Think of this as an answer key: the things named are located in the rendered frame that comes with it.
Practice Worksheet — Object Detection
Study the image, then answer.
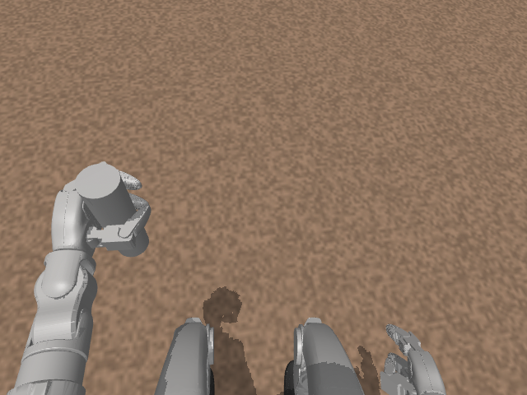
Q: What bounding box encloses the left robot hand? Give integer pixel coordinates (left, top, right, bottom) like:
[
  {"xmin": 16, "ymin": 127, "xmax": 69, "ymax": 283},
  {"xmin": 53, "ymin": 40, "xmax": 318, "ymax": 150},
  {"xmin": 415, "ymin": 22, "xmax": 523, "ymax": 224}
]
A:
[{"xmin": 51, "ymin": 161, "xmax": 152, "ymax": 256}]

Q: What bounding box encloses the right robot hand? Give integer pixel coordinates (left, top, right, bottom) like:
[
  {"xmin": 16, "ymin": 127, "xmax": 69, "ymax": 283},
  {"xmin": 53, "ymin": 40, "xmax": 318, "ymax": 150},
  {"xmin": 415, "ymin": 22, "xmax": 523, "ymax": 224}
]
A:
[{"xmin": 380, "ymin": 324, "xmax": 446, "ymax": 395}]

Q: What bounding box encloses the left robot arm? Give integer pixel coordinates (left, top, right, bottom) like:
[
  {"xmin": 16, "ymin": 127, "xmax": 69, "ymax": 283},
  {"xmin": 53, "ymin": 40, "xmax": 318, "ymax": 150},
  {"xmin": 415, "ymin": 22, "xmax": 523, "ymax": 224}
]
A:
[{"xmin": 7, "ymin": 249, "xmax": 97, "ymax": 395}]

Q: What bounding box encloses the can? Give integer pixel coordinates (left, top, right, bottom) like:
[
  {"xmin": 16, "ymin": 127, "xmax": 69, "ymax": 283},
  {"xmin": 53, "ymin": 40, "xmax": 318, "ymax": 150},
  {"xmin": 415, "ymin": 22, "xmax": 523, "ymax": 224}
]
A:
[{"xmin": 75, "ymin": 164, "xmax": 149, "ymax": 257}]

